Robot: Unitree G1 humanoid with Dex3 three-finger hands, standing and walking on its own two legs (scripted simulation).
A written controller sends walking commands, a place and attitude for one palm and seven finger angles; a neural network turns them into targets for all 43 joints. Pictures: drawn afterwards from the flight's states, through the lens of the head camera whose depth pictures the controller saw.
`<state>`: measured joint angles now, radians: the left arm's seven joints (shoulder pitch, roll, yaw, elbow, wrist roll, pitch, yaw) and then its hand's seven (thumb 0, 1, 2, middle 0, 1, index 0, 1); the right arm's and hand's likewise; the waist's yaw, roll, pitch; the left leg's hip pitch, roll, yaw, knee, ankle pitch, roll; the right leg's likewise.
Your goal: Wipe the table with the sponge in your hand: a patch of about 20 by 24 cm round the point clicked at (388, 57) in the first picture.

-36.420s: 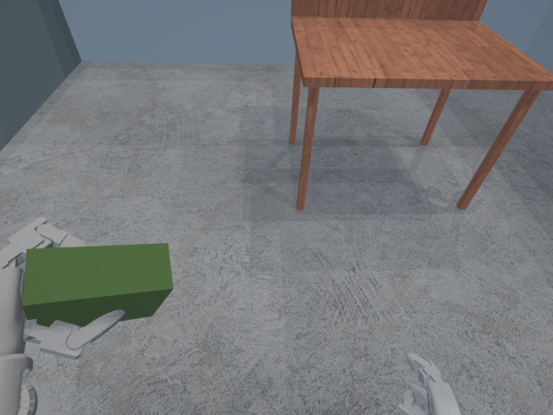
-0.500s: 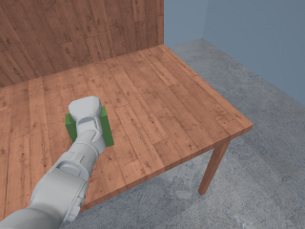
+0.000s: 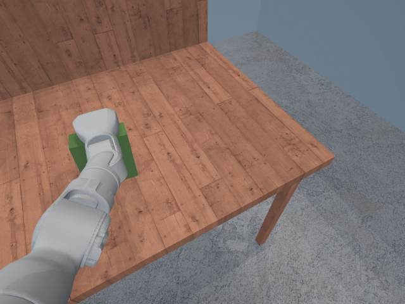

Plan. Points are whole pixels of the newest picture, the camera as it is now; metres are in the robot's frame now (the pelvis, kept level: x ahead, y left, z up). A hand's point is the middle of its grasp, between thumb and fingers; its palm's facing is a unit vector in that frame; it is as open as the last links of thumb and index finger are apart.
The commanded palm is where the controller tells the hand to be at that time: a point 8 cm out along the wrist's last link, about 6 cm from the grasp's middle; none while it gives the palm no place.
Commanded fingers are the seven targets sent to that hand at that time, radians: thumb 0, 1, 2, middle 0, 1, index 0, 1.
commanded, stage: wipe forward along the third lane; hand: left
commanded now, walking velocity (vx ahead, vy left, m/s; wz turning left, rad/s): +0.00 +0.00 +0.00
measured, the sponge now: (108, 163) +0.44 +0.21 +0.00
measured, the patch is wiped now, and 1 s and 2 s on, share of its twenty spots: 0.85 1.00 1.00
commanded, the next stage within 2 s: wipe back along the third lane in 0.12 s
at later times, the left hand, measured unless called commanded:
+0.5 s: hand (102, 138) +0.47 +0.22 +0.05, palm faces -0.03 -0.01 -1.00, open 9.8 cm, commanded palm +0.43 +0.19 +0.08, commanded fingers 0.00 0.10 1.30 -1.20 -1.60 -1.20 -1.60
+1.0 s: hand (106, 151) +0.43 +0.20 +0.05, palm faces -0.01 -0.03 -1.00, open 9.8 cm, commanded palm +0.38 +0.17 +0.08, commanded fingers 0.00 0.10 1.30 -1.20 -1.60 -1.20 -1.60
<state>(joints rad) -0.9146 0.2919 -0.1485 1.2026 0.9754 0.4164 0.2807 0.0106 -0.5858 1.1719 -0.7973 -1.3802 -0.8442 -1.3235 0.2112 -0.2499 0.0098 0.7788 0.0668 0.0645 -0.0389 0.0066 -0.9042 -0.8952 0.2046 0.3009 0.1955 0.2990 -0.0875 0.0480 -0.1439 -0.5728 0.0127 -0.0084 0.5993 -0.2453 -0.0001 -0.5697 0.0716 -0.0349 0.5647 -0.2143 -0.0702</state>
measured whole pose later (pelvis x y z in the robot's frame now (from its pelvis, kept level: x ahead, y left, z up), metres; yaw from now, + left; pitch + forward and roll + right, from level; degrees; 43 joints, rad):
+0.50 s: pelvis +0.02 +0.03 +0.00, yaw -1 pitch +14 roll -1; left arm -0.88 0.24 -0.20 1.17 0.96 0.45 0.38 0.00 -0.54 1.15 -0.75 -1.43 -0.78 -1.39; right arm 0.26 -0.23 -0.01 0.80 0.06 0.09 0.01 0.01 -0.90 -0.90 0.20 0.30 0.19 0.30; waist -0.07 0.04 -0.17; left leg -0.56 0.00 0.01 0.60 -0.27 0.03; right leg -0.55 0.06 -0.01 0.54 -0.22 -0.04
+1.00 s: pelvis +0.05 +0.03 +0.01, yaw +1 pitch +8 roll -1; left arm -0.66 0.09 -0.42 0.84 0.95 0.62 0.32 -0.02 -0.46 1.10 -0.69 -1.46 -0.72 -1.44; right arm 0.02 -0.21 0.01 0.70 0.06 0.23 0.04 0.01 -0.90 -0.90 0.20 0.30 0.20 0.30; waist 0.04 0.03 -0.17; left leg -0.39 -0.03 -0.02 0.55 -0.30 0.04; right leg -0.37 0.03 -0.04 0.50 -0.27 -0.03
